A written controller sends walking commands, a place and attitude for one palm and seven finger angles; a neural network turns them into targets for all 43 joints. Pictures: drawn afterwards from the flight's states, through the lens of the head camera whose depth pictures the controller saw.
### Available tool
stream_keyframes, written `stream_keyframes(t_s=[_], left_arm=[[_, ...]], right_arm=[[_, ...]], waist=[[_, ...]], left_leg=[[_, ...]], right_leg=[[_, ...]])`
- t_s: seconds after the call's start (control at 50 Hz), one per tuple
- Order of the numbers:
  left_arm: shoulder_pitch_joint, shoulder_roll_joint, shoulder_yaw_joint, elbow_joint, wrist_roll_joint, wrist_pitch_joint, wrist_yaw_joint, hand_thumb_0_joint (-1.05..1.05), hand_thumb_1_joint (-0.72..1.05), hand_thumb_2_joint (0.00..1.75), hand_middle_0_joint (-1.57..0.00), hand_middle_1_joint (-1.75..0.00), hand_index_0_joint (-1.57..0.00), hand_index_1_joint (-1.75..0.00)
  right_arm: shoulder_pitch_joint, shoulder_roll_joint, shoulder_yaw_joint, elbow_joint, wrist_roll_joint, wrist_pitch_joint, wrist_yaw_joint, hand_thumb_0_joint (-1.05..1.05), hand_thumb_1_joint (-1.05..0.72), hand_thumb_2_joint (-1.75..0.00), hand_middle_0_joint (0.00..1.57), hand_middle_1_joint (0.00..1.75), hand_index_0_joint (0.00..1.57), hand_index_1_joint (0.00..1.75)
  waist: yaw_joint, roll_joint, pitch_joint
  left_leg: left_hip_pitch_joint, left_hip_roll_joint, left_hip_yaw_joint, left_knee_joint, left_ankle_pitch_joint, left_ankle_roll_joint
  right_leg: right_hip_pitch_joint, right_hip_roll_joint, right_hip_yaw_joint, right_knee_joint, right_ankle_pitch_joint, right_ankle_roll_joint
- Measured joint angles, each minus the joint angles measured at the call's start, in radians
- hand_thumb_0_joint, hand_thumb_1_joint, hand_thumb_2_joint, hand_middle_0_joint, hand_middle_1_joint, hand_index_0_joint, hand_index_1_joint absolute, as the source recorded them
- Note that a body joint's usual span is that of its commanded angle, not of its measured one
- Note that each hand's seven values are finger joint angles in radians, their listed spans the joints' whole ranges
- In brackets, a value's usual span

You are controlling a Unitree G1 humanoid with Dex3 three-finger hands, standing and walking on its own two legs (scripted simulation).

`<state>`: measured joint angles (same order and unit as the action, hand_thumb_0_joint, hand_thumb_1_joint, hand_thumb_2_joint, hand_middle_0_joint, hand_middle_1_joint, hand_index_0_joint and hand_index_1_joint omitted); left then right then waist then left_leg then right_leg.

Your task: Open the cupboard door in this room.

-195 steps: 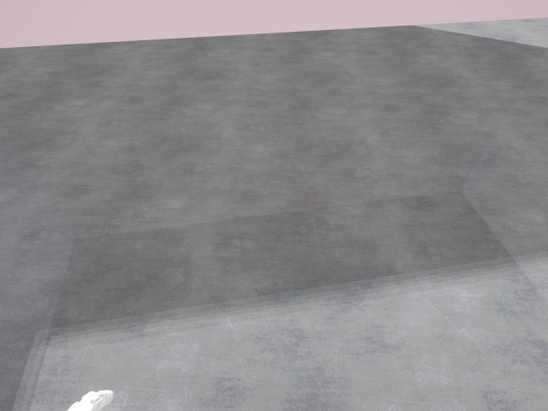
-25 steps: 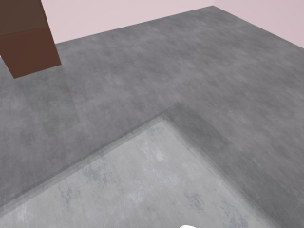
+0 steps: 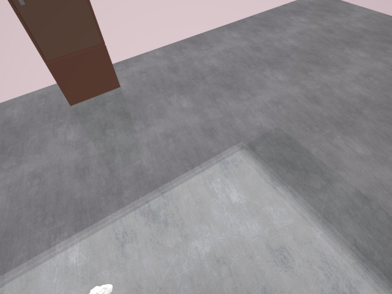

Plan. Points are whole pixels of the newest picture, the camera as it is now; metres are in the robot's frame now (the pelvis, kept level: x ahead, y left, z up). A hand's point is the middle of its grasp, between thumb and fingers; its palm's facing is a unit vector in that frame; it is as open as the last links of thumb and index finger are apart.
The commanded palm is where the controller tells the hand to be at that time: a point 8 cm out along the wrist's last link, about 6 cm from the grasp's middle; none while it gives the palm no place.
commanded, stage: turn or walk to find it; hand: left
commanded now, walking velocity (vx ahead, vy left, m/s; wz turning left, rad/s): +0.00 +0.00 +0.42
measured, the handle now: out of the picture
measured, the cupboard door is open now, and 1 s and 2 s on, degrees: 0 0 0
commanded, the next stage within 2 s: stand and wait in 0.02 s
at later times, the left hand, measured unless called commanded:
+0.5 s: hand out of the picture -0.06 +0.20 -0.18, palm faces +0.15 -0.97 -0.20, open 7.4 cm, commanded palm none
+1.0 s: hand out of the picture -0.02 +0.24 -0.17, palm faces +0.20 -0.95 -0.25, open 7.4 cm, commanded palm none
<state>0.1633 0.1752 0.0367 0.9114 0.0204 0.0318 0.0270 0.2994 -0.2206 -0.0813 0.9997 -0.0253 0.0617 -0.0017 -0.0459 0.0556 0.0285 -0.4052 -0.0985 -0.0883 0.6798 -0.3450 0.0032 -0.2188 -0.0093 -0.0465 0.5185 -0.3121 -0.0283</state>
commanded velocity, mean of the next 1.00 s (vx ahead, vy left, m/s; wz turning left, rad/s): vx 0.00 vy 0.00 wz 0.21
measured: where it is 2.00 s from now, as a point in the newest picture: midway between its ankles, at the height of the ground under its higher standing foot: outside the picture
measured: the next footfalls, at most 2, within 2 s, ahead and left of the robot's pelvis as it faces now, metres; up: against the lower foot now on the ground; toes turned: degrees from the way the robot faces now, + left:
left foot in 0.36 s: +0.00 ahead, +0.15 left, +0.00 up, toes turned +8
right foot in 1.12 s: -0.01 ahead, -0.09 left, +0.00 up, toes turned +13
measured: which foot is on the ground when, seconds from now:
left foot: up 0.00-0.34, down 0.36-1.00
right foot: down 0.00-0.88, up 0.90-1.00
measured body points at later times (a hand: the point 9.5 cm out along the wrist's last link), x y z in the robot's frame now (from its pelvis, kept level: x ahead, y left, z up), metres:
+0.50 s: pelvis -0.01 +0.02 +0.00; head +0.00 +0.04 +0.45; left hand -0.07 +0.26 -0.17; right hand +0.11 -0.19 -0.14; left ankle -0.04 +0.14 -0.74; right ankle -0.02 -0.10 -0.73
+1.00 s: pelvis -0.04 +0.02 +0.00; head +0.00 +0.03 +0.45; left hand -0.03 +0.29 -0.15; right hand +0.00 -0.21 -0.15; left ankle -0.04 +0.14 -0.74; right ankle -0.06 -0.10 -0.70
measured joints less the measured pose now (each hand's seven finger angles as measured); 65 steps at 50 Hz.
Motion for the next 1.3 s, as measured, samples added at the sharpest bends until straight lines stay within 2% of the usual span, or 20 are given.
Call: stream_keyframes(t_s=[0.04,0.08,0.16,0.22,0.3,0.36,0.38,0.46,0.52,0.56,0.68,0.88,0.94,1.0,1.04,1.1,1.12,1.14,1.2,1.3], left_arm=[[0.021,-0.010,-0.003,0.003,-0.001,0.000,0.003,0.01,0.90,0.90,-0.20,-0.30,-0.21,-0.30],[0.038,-0.015,-0.006,0.012,-0.002,-0.004,0.003,0.01,0.90,0.90,-0.20,-0.30,-0.21,-0.30],[0.064,-0.025,-0.012,0.034,0.000,-0.021,0.002,0.01,0.90,0.90,-0.20,-0.30,-0.21,-0.30],[0.088,-0.028,-0.012,0.053,0.005,-0.029,0.004,0.01,0.91,0.90,-0.20,-0.30,-0.21,-0.30],[0.121,-0.017,-0.013,0.086,0.012,-0.031,-0.001,0.01,0.91,0.90,-0.20,-0.30,-0.21,-0.30],[0.145,-0.007,-0.014,0.120,0.008,-0.026,0.000,0.01,0.91,0.90,-0.20,-0.30,-0.21,-0.30],[0.150,0.000,-0.013,0.133,0.003,-0.021,0.000,0.01,0.91,0.90,-0.20,-0.30,-0.21,-0.30],[0.169,0.027,-0.014,0.182,-0.005,0.002,0.005,0.01,0.91,0.90,-0.20,-0.30,-0.20,-0.30],[0.167,0.028,-0.021,0.210,-0.006,0.012,0.001,0.01,0.91,0.90,-0.20,-0.30,-0.20,-0.30],[0.159,0.023,-0.025,0.219,-0.004,0.006,-0.001,0.01,0.91,0.90,-0.19,-0.30,-0.20,-0.30],[0.135,-0.011,-0.027,0.208,0.002,-0.010,-0.005,0.01,0.91,0.90,-0.19,-0.30,-0.20,-0.30],[0.074,0.017,0.009,0.131,0.003,0.011,-0.008,0.01,0.90,0.90,-0.20,-0.30,-0.21,-0.30],[0.045,0.036,0.018,0.112,0.002,0.019,-0.006,0.01,0.90,0.90,-0.20,-0.30,-0.20,-0.30],[0.010,0.041,0.021,0.092,-0.002,0.020,-0.005,0.01,0.91,0.90,-0.20,-0.30,-0.20,-0.30],[-0.011,0.037,0.019,0.074,-0.007,0.014,-0.006,0.01,0.91,0.90,-0.19,-0.30,-0.20,-0.30],[-0.032,0.030,0.012,0.051,-0.014,-0.002,-0.005,0.01,0.91,0.90,-0.19,-0.30,-0.20,-0.30],[-0.032,0.030,0.009,0.044,-0.014,-0.010,-0.004,0.01,0.91,0.90,-0.19,-0.30,-0.20,-0.30],[-0.033,0.022,0.007,0.046,-0.011,-0.018,0.000,0.01,0.91,0.90,-0.19,-0.30,-0.20,-0.30],[-0.009,0.003,-0.011,0.051,-0.002,-0.024,0.000,0.00,0.91,0.90,-0.19,-0.30,-0.20,-0.30],[0.048,-0.026,-0.030,0.082,-0.002,-0.025,-0.003,0.00,0.90,0.90,-0.20,-0.30,-0.20,-0.30]], right_arm=[[0.002,-0.009,-0.007,0.002,-0.004,0.010,0.005,0.01,-0.91,-0.90,0.20,0.30,0.20,0.30],[-0.001,-0.018,-0.012,0.004,-0.006,0.012,0.009,0.01,-0.91,-0.90,0.20,0.30,0.20,0.30],[-0.016,-0.028,-0.012,0.012,-0.004,0.009,0.006,0.01,-0.91,-0.90,0.19,0.30,0.20,0.30],[-0.039,-0.026,-0.005,0.023,-0.002,0.011,0.000,0.01,-0.91,-0.90,0.19,0.30,0.20,0.30],[-0.085,-0.013,0.012,0.031,0.005,0.003,-0.007,0.01,-0.91,-0.90,0.19,0.30,0.20,0.30],[-0.121,0.002,0.028,0.029,0.010,-0.018,-0.011,0.01,-0.91,-0.90,0.19,0.30,0.20,0.30],[-0.132,0.011,0.033,0.033,0.010,-0.031,-0.012,0.01,-0.91,-0.90,0.19,0.30,0.20,0.30],[-0.165,0.065,0.060,0.044,0.007,-0.056,-0.019,0.01,-0.91,-0.90,0.19,0.30,0.20,0.30],[-0.177,0.089,0.073,0.049,0.007,-0.065,-0.028,0.01,-0.91,-0.90,0.19,0.30,0.20,0.30],[-0.180,0.097,0.077,0.056,0.009,-0.065,-0.031,0.00,-0.91,-0.90,0.20,0.30,0.20,0.30],[-0.161,0.063,0.056,0.060,0.016,-0.048,-0.024,-0.01,-0.93,-0.90,0.20,0.30,0.20,0.30],[-0.068,0.034,0.039,0.046,-0.002,-0.021,-0.004,0.00,-0.92,-0.90,0.20,0.30,0.20,0.30],[-0.045,0.041,0.037,0.037,-0.004,-0.029,-0.008,0.00,-0.91,-0.90,0.20,0.30,0.20,0.30],[-0.025,0.040,0.035,0.031,-0.007,-0.035,-0.016,0.01,-0.91,-0.90,0.20,0.30,0.20,0.30],[-0.016,0.033,0.033,0.030,-0.008,-0.033,-0.019,0.01,-0.91,-0.90,0.20,0.30,0.20,0.30],[-0.009,0.023,0.030,0.030,-0.007,-0.028,-0.019,0.01,-0.91,-0.90,0.20,0.30,0.20,0.30],[-0.007,0.022,0.029,0.031,-0.004,-0.027,-0.017,0.01,-0.91,-0.90,0.20,0.30,0.20,0.30],[-0.011,0.015,0.027,0.035,0.000,-0.025,-0.015,0.01,-0.91,-0.90,0.20,0.30,0.20,0.30],[-0.023,0.005,0.018,0.039,0.000,-0.009,-0.013,0.01,-0.91,-0.90,0.20,0.30,0.20,0.30],[-0.058,-0.008,0.012,0.041,0.000,-0.005,-0.009,0.01,-0.91,-0.90,0.19,0.30,0.20,0.30]], waist=[[0.002,0.000,-0.007],[0.004,0.000,-0.007],[0.013,-0.003,0.000],[0.031,-0.013,0.005],[0.061,-0.032,0.014],[0.077,-0.041,0.018],[0.080,-0.051,0.019],[0.106,-0.115,0.018],[0.102,-0.119,0.013],[0.099,-0.112,0.015],[0.078,-0.050,-0.002],[0.047,-0.078,0.017],[0.031,-0.083,0.030],[0.013,-0.057,0.037],[0.006,-0.035,0.036],[0.006,-0.015,0.027],[0.010,-0.019,0.020],[0.014,-0.004,0.019],[0.017,0.004,0.000],[0.026,-0.003,-0.021]], left_leg=[[-0.057,0.009,0.018,0.202,-0.049,-0.017],[-0.089,0.036,0.031,0.348,-0.024,-0.032],[-0.082,0.095,0.030,0.426,0.009,-0.057],[-0.031,0.125,0.035,0.345,-0.020,-0.067],[0.075,0.143,0.074,0.116,-0.065,-0.064],[0.174,0.140,0.105,-0.105,0.042,-0.053],[0.201,0.137,0.112,-0.154,0.043,-0.037],[0.234,0.112,0.152,-0.172,0.033,-0.005],[0.254,0.103,0.161,-0.196,0.049,0.002],[0.256,0.097,0.162,-0.194,0.052,0.002],[0.227,0.106,0.132,-0.183,0.064,0.002],[0.113,0.077,0.089,-0.098,0.056,0.017],[0.098,0.067,0.073,-0.117,0.079,0.021],[0.091,0.064,0.036,-0.159,0.119,0.018],[0.087,0.063,0.011,-0.184,0.143,0.011],[0.078,0.054,-0.017,-0.196,0.163,-0.008],[0.073,0.046,-0.019,-0.187,0.161,-0.017],[0.067,0.050,-0.027,-0.165,0.152,-0.023],[0.030,0.051,-0.003,-0.002,-0.032,-0.020],[-0.001,0.090,0.034,0.231,-0.035,-0.029]], right_leg=[[0.019,-0.011,-0.020,-0.017,0.003,-0.005],[0.039,-0.017,-0.038,-0.040,0.012,-0.005],[0.058,-0.025,-0.069,-0.054,0.016,-0.007],[0.056,-0.033,-0.081,-0.047,0.010,-0.006],[0.044,-0.044,-0.086,-0.025,0.001,0.004],[0.027,-0.043,-0.091,0.012,-0.016,0.021],[0.019,-0.046,-0.091,0.034,-0.027,0.029],[0.014,-0.069,-0.045,0.072,-0.072,0.055],[0.018,-0.074,-0.023,0.078,-0.081,0.062],[0.035,-0.077,-0.018,0.026,0.006,0.062],[0.043,-0.069,-0.052,-0.013,0.025,0.059],[-0.045,-0.099,-0.087,0.067,0.000,0.067],[-0.102,-0.075,-0.045,0.209,-0.113,0.066],[-0.138,-0.034,-0.014,0.326,-0.186,0.065],[-0.130,-0.015,-0.003,0.303,-0.188,0.067],[-0.066,-0.002,0.007,0.132,-0.096,0.070],[-0.030,-0.006,0.009,0.045,-0.033,0.068],[-0.014,0.003,0.001,0.016,-0.002,0.046],[0.006,0.000,-0.015,0.021,-0.013,-0.012],[0.055,-0.006,-0.027,-0.042,0.012,-0.025]])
